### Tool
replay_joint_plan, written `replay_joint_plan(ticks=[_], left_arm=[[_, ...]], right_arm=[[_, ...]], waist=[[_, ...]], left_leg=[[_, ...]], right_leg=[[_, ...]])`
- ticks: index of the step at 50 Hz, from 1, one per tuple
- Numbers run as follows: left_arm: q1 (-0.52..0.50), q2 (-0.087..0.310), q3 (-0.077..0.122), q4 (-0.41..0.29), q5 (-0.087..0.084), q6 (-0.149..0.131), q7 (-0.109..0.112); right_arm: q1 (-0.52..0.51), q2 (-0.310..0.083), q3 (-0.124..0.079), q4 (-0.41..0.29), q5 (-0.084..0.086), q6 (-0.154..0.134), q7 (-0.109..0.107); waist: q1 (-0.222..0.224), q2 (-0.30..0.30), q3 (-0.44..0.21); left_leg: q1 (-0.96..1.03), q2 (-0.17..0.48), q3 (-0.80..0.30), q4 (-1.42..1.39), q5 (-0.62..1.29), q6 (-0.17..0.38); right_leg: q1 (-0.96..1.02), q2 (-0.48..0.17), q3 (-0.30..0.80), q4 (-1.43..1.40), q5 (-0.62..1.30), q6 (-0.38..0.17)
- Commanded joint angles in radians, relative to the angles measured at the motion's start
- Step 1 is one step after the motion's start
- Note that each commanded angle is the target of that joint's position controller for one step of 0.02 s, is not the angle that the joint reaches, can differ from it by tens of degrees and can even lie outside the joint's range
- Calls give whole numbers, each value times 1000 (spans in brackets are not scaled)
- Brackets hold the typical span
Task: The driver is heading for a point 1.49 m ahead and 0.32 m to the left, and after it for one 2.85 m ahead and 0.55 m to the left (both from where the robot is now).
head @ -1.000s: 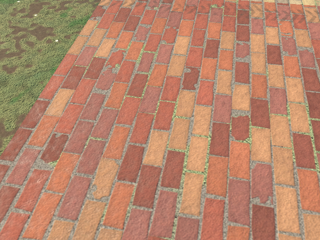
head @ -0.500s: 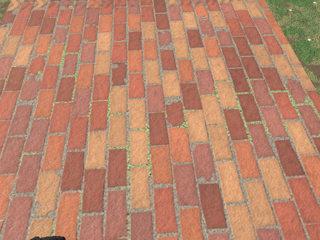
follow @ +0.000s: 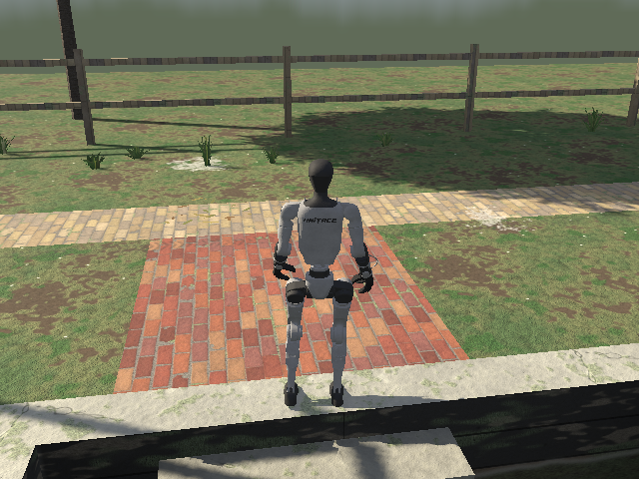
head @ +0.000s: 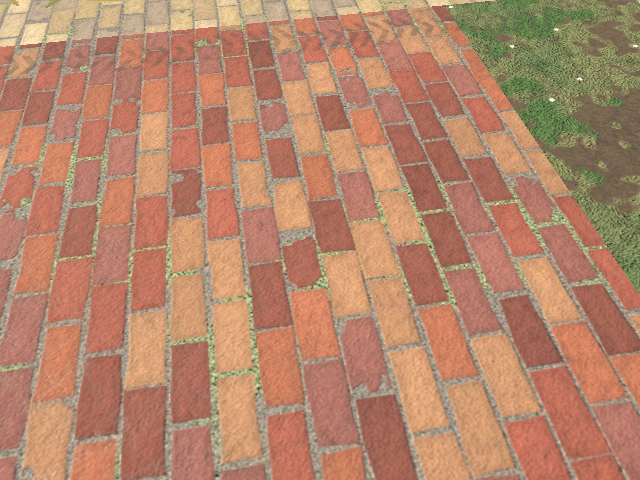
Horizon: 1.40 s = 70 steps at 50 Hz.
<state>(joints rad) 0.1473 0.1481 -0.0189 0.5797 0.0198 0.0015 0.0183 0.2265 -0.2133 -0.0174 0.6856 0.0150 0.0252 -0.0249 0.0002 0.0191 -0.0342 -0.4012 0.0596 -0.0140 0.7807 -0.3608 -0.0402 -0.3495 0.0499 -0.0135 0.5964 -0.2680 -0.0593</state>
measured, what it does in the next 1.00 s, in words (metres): steps on the spot, turning left: left foot, then left foot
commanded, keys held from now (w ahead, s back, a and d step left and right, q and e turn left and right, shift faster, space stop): q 0.66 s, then no key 0.02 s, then e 0.30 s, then w+e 0.02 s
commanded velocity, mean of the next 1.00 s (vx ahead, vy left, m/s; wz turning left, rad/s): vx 0.00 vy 0.00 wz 0.33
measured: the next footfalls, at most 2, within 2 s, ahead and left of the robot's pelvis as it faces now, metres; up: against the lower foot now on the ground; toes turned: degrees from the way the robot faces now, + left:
left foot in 0.04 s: +0.04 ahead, +0.15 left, +0.00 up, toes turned +2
left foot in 0.70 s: +0.02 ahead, +0.16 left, +0.00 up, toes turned +27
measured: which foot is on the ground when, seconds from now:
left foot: up 0.00-0.02, down 0.04-0.28, up 0.30-0.68, down 0.70-1.00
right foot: down 0.00-0.70, up 0.72-1.00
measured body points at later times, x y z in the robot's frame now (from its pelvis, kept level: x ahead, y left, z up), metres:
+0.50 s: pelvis -0.01 -0.01 +0.01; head +0.02 -0.01 +0.46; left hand +0.06 +0.28 -0.08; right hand +0.25 -0.20 -0.08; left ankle -0.05 +0.13 -0.63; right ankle +0.03 -0.10 -0.73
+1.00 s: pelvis +0.01 +0.04 +0.01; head +0.01 +0.05 +0.46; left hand +0.03 +0.32 -0.11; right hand +0.25 -0.10 -0.08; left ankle -0.02 +0.14 -0.73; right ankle +0.05 -0.11 -0.68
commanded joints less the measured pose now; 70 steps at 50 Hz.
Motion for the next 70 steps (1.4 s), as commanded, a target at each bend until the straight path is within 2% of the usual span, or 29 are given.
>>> replay_joint_plan(ticks=[1,3,4,6,10,14,15,16,17,19,27,33,34,36,38,41,46,50,51,53,56,60,62,63,64,65,66,67,70], left_arm=[[15,198,75,-35,-28,0,9],[43,168,73,-34,-15,-17,10],[-16,141,66,-46,0,-21,13],[-89,124,69,-62,-15,-19,14],[-77,108,71,-66,-12,-20,-7],[62,150,91,-20,-3,-19,-14],[70,225,107,-24,9,-9,-2],[77,277,122,-26,28,-9,2],[77,234,106,-56,27,-19,8],[-7,186,84,-77,2,-28,31],[37,244,93,-38,3,-7,44],[26,281,109,23,-38,10,19],[78,253,101,55,-37,8,14],[-15,149,53,-8,-8,-8,14],[-26,188,66,25,-38,3,5],[55,172,71,92,-23,22,0],[38,180,76,83,-30,27,6],[-2,177,76,27,-34,29,-2],[29,189,75,21,50,-35,-33],[31,192,88,29,49,-82,-38],[11,140,78,-13,31,-86,-49],[165,118,76,51,-12,-104,-129],[237,320,149,39,13,-149,-100],[238,475,173,-29,-15,-170,-68],[250,378,165,9,30,-187,-55],[244,321,151,36,28,-183,-66],[134,294,128,-15,-56,-96,-42],[92,268,120,-41,-75,-48,-20],[59,271,113,-68,-30,-3,14]], right_arm=[[-42,-103,-31,-91,-12,-21,12],[-48,-192,-51,-124,-29,-29,12],[-29,-192,-59,-115,-10,-29,12],[-26,-165,-54,-138,-24,-28,7],[-57,-176,-65,-186,-8,-28,-8],[-140,-158,-64,-220,18,-3,-5],[-139,-91,-46,-228,11,-7,0],[-114,-117,-53,-226,9,-11,-1],[-80,-175,-74,-208,0,-11,1],[-49,-167,-74,-168,6,5,4],[-185,-74,-21,-212,6,6,31],[-56,-120,-48,-169,10,9,55],[-9,-156,-63,-156,3,9,48],[36,-273,-83,-196,-34,-7,26],[-30,-107,-26,-209,-49,-46,21],[-88,-56,-4,-169,-39,-54,22],[-110,-93,-20,-144,-55,-58,4],[-30,-162,-58,-122,-30,-33,-12],[31,-162,-59,-123,-67,-110,6],[-19,-114,-42,-102,-58,-173,-10],[-187,-88,-31,-117,-63,-191,-38],[-205,-236,-78,-91,-59,-122,-32],[24,-46,-36,-48,-102,-106,-18],[27,2,-9,-171,-63,-148,-23],[-110,-55,-24,-156,-24,-173,-5],[-221,-108,-35,-173,-18,-173,-18],[-246,-158,-60,-154,23,-114,-3],[-211,-145,-50,-152,2,-89,4],[-179,-98,-42,-141,-12,-66,18]], waist=[[15,-123,25],[48,53,-11],[21,202,-26],[-17,254,-37],[-15,181,-78],[57,80,-105],[42,-132,-59],[38,-354,-45],[40,-247,-41],[-6,-106,-4],[73,-142,-31],[14,-170,-24],[5,-115,-37],[-41,293,-105],[-35,155,-135],[14,104,-83],[-11,114,-4],[-62,100,5],[-79,8,88],[-45,122,35],[32,46,-52],[47,27,-38],[-12,-189,-118],[-17,-327,-260],[71,-195,-92],[100,-201,-56],[36,-27,-9],[22,-16,-30],[-15,-104,-77]], left_leg=[[58,-24,34,-242,125,56],[145,72,-141,-247,470,124],[129,122,-269,-328,386,200],[190,180,-397,-381,347,268],[241,173,-416,-329,460,268],[-17,51,-302,-201,304,161],[-252,-75,-161,-28,64,91],[-335,-122,-40,166,-253,38],[-343,-68,-86,389,-253,2],[-362,-38,-109,542,-127,-19],[-254,5,20,227,-21,-47],[51,-57,130,-234,92,48],[195,-72,94,-319,183,80],[425,319,-477,-415,450,328],[332,294,-367,-422,418,346],[211,196,-197,-446,316,254],[155,175,-77,-474,252,256],[251,260,-144,-481,142,312],[182,384,-351,-593,-210,375],[249,407,-399,-631,-337,358],[203,239,-61,-584,-59,223],[153,228,70,-400,98,199],[18,90,197,8,-175,48],[-239,-91,128,210,-387,-23],[-427,-80,-17,345,-329,-25],[-490,-65,-27,544,-293,-12],[-512,-22,-15,484,-206,-18],[-462,-13,-34,428,-132,-31],[-319,-45,-21,378,4,-42]], right_leg=[[48,-241,237,-182,-21,-133],[-30,-116,87,-35,9,-36],[-57,-19,-51,85,-14,35],[-143,4,-21,174,-87,71],[-179,-15,41,213,-249,77],[186,-71,59,-120,76,25],[292,-220,238,-206,77,-57],[233,-421,475,-293,106,-208],[217,-459,517,-296,129,-273],[158,-370,356,-264,52,-202],[215,-328,87,-237,165,-186],[151,-339,-9,-137,213,-116],[75,-303,-53,-69,161,-61],[-338,-84,-111,351,-355,98],[-291,-136,54,528,-326,130],[-187,-150,78,499,-182,142],[-95,-128,42,342,-100,134],[-199,-133,12,344,-210,119],[-320,-104,46,470,-218,109],[-437,-126,119,639,-158,68],[-210,-133,51,441,-189,58],[135,-49,-59,-187,124,23],[372,-169,143,-191,729,-151],[571,-455,665,-189,1029,-459],[532,-426,618,-224,857,-398],[471,-359,455,-178,763,-306],[433,-334,433,-154,894,-231],[383,-320,387,-161,915,-193],[259,-267,330,-188,873,-178]])
Velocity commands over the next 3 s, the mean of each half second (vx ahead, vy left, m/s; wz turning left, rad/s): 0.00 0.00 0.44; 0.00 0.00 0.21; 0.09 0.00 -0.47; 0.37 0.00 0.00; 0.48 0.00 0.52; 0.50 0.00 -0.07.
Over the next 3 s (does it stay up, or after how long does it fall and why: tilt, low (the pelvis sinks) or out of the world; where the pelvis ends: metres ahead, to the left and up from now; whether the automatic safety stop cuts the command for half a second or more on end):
stays up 0.80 0.26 0.02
